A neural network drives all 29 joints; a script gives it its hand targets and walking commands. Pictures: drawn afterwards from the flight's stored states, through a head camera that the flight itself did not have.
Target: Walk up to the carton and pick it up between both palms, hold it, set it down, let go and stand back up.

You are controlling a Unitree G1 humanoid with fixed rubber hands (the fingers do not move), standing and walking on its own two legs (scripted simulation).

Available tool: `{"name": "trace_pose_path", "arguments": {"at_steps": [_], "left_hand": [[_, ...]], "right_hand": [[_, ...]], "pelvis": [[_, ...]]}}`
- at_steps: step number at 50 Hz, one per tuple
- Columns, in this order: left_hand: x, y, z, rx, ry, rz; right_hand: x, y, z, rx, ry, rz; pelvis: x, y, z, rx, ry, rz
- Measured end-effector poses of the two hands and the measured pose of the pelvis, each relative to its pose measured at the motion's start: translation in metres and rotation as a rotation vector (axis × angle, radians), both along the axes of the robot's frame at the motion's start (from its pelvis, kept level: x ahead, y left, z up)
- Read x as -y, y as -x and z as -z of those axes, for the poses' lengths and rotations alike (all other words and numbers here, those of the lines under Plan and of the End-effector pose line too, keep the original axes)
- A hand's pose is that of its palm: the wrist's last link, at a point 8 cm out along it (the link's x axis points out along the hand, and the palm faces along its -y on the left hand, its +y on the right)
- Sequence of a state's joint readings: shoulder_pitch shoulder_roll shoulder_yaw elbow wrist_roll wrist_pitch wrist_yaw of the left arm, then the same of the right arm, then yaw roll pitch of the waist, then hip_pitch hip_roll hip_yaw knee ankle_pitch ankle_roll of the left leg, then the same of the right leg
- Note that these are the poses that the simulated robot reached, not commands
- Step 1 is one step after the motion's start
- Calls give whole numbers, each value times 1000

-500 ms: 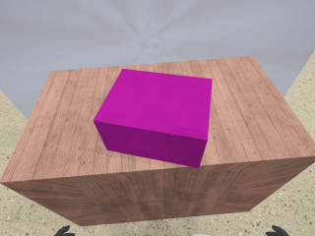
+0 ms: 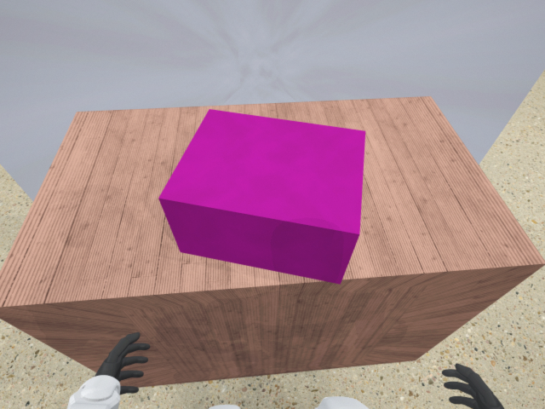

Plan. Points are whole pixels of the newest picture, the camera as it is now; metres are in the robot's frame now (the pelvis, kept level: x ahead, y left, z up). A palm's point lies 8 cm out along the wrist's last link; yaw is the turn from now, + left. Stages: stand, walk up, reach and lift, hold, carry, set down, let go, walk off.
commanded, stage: reach and lift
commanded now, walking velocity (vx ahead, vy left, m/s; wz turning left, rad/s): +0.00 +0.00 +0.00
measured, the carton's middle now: (271, 192) +0.46 +0.02 +0.02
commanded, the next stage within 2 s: none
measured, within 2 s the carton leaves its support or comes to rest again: neither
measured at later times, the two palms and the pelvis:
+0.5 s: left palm (106, 357) +0.19 +0.26 -0.03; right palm (480, 390) +0.14 -0.25 -0.01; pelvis +0.02 +0.01 +0.01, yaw -1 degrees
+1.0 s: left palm (90, 336) +0.21 +0.27 +0.01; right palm (462, 363) +0.17 -0.21 +0.03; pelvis +0.04 +0.02 +0.02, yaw -2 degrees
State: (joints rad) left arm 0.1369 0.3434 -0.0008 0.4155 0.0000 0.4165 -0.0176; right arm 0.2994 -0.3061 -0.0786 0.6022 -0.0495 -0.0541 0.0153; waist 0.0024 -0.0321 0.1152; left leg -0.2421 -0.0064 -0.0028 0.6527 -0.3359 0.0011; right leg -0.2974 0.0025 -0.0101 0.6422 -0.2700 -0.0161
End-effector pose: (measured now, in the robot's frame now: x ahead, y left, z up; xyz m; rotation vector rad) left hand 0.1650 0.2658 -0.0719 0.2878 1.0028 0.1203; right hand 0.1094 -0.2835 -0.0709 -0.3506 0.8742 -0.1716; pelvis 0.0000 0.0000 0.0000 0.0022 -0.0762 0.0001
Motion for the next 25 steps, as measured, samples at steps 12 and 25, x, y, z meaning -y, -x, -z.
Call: {"name": "trace_pose_path", "arguments": {"at_steps": [12,25], "left_hand": [[-5,1,-13,94,9,55],[4,-27,-37,224,86,65]], "right_hand": [[-25,-1,-29,117,-35,26],[-37,-33,-59,229,-77,86]], "pelvis": [[-12,2,-5,13,5,25],[-12,-21,-14,-2,6,26]]}}
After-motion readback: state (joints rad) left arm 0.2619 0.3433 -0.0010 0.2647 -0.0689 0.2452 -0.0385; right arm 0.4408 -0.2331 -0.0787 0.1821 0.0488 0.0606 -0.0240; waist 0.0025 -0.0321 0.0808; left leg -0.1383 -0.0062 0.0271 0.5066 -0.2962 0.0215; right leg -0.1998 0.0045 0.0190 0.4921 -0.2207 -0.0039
